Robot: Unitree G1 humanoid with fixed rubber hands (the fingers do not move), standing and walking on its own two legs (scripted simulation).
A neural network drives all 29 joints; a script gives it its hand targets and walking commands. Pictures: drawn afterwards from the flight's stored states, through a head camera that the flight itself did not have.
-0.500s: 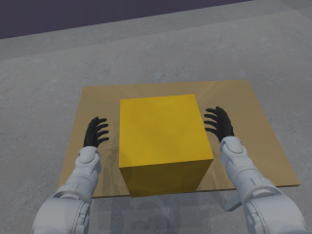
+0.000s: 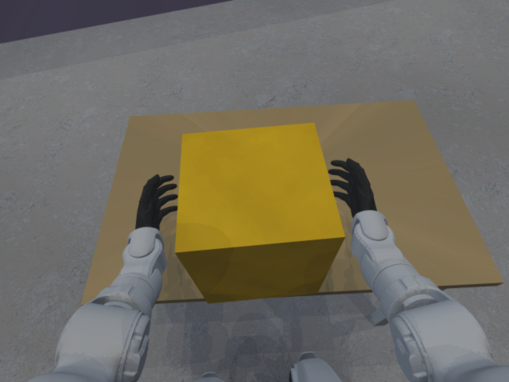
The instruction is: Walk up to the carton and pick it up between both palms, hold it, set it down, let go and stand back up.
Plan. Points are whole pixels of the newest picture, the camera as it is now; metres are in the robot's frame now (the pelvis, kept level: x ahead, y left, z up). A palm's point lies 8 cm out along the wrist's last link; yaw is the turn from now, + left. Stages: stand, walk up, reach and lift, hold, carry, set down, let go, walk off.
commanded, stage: reach and lift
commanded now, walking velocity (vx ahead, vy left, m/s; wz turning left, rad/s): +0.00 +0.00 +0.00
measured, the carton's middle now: (256, 221) +0.38 +0.01 -0.01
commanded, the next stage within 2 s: none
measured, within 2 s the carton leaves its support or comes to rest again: leaves its support in 1.46 s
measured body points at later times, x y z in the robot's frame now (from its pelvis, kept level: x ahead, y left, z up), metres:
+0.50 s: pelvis +0.00 +0.01 +0.00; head +0.09 +0.00 +0.44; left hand +0.40 +0.16 -0.01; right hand +0.41 -0.14 +0.00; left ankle +0.01 +0.14 -0.70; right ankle +0.06 -0.11 -0.70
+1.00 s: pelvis +0.01 +0.01 +0.00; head +0.08 -0.01 +0.44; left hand +0.40 +0.16 -0.01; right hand +0.41 -0.14 +0.01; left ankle +0.01 +0.14 -0.70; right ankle +0.06 -0.11 -0.70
